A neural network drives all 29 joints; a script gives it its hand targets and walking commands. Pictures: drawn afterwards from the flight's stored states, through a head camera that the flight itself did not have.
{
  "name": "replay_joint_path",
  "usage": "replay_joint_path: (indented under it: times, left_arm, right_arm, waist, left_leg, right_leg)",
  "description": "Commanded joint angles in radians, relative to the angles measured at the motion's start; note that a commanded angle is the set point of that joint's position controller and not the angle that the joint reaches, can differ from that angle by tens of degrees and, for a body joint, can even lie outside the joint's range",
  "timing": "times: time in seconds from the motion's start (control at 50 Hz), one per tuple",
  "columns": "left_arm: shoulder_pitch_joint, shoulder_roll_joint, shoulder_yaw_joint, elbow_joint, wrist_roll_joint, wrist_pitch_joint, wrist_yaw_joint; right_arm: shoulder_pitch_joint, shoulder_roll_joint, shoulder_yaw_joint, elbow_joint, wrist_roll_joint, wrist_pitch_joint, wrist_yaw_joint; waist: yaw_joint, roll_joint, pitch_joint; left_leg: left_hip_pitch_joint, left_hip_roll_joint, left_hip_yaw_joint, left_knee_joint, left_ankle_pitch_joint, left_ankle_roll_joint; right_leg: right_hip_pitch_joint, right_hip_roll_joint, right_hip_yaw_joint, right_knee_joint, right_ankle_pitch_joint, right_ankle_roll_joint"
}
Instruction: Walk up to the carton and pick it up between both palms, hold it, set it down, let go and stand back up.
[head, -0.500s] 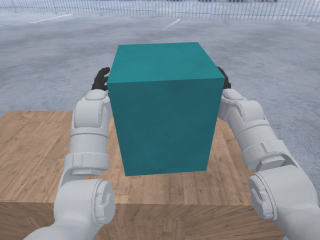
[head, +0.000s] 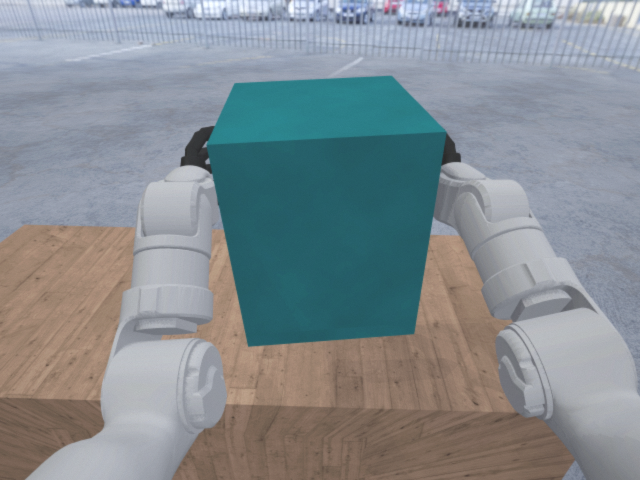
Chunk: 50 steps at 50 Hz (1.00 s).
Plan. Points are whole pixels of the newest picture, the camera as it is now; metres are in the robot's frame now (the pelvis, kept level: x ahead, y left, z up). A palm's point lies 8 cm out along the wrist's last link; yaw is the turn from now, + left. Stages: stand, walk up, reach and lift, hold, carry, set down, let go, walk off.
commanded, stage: hold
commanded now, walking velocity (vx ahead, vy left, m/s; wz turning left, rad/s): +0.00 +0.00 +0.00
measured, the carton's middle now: (322, 206) +0.37 +0.01 +0.25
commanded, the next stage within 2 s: set down in 1.30 s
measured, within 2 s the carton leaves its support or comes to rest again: neither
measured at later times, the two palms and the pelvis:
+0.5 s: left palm (191, 167) +0.37 +0.16 +0.30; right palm (442, 168) +0.37 -0.13 +0.30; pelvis -0.01 +0.00 +0.00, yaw +0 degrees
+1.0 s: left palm (198, 173) +0.38 +0.16 +0.29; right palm (442, 171) +0.38 -0.13 +0.29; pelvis +0.01 +0.00 +0.00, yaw +0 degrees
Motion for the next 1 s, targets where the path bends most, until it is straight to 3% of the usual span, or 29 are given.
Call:
replay_joint_path:
  times: [0.0, 0.08, 0.18, 0.32, 0.34, 0.48, 0.58, 0.68, 0.8, 0.86, 0.98]
  left_arm:
    - [-1.017, -0.682, -0.385, -0.254, -0.218, -0.154, -0.157]
    - [-1.052, -0.685, -0.373, -0.185, -0.241, -0.162, -0.149]
    - [-1.071, -0.679, -0.319, -0.084, -0.225, -0.169, -0.153]
    - [-1.093, -0.662, -0.283, -0.026, -0.226, -0.188, -0.150]
    - [-1.092, -0.674, -0.285, -0.012, -0.238, -0.191, -0.149]
    - [-1.090, -0.690, -0.295, -0.053, -0.253, -0.198, -0.145]
    - [-1.061, -0.707, -0.324, -0.098, -0.261, -0.185, -0.153]
    - [-1.076, -0.699, -0.347, -0.183, -0.272, -0.184, -0.147]
    - [-1.067, -0.707, -0.376, -0.273, -0.279, -0.169, -0.138]
    - [-1.038, -0.698, -0.361, -0.243, -0.270, -0.159, -0.141]
    - [-1.005, -0.700, -0.366, -0.251, -0.266, -0.142, -0.145]
  right_arm:
    - [-1.094, 0.718, 0.194, -0.445, 0.161, -0.045, 0.159]
    - [-1.161, 0.724, 0.186, -0.452, 0.160, -0.045, 0.165]
    - [-1.175, 0.703, 0.127, -0.340, 0.128, -0.040, 0.178]
    - [-1.186, 0.703, 0.110, -0.286, 0.131, -0.045, 0.179]
    - [-1.214, 0.705, 0.114, -0.318, 0.136, -0.051, 0.177]
    - [-1.187, 0.725, 0.136, -0.324, 0.161, -0.043, 0.158]
    - [-1.164, 0.712, 0.154, -0.386, 0.188, -0.032, 0.141]
    - [-1.176, 0.740, 0.192, -0.439, 0.214, -0.022, 0.137]
    - [-1.134, 0.726, 0.205, -0.485, 0.243, -0.003, 0.133]
    - [-1.141, 0.721, 0.203, -0.507, 0.243, 0.005, 0.138]
    - [-1.111, 0.690, 0.197, -0.505, 0.253, 0.022, 0.140]
  waist:
    - [-0.007, 0.103, -0.461]
    - [0.004, 0.078, -0.481]
    - [0.008, 0.088, -0.416]
    - [0.014, 0.082, -0.455]
    - [0.013, 0.078, -0.481]
    - [0.005, 0.084, -0.498]
    - [-0.023, 0.101, -0.523]
    - [-0.003, 0.103, -0.536]
    - [-0.019, 0.126, -0.559]
    - [-0.010, 0.092, -0.534]
    - [-0.012, 0.096, -0.533]
  left_leg:
    - [0.052, -0.078, 0.013, -0.105, 0.154, -0.028]
    - [0.021, -0.078, 0.014, -0.111, 0.097, -0.017]
    - [-0.049, -0.069, 0.011, -0.148, -0.035, -0.005]
    - [-0.055, -0.070, 0.010, -0.141, -0.005, -0.004]
    - [-0.044, -0.074, 0.012, -0.130, 0.017, -0.004]
    - [0.006, -0.083, 0.007, -0.101, 0.106, -0.012]
    - [0.046, -0.085, 0.000, -0.082, 0.191, -0.029]
    - [0.070, -0.088, -0.001, -0.070, 0.230, -0.028]
    - [0.113, -0.086, -0.008, -0.048, 0.318, -0.048]
    - [0.097, -0.084, -0.011, -0.055, 0.298, -0.042]
    - [0.116, -0.075, -0.016, -0.054, 0.336, -0.053]
  right_leg:
    - [0.132, 0.067, 0.047, -0.020, 0.086, 0.019]
    - [0.102, 0.065, 0.056, -0.027, 0.033, 0.021]
    - [0.077, 0.060, 0.057, -0.027, -0.068, 0.014]
    - [0.094, 0.057, 0.062, -0.025, -0.035, 0.017]
    - [0.094, 0.056, 0.064, -0.027, -0.021, 0.017]
    - [0.086, 0.054, 0.072, -0.037, 0.048, 0.017]
    - [0.120, 0.060, 0.070, -0.031, 0.134, 0.020]
    - [0.113, 0.064, 0.070, -0.027, 0.145, 0.025]
    - [0.119, 0.076, 0.069, -0.016, 0.207, 0.026]
    - [0.115, 0.076, 0.069, -0.018, 0.194, 0.027]
    - [0.128, 0.083, 0.074, -0.015, 0.221, 0.024]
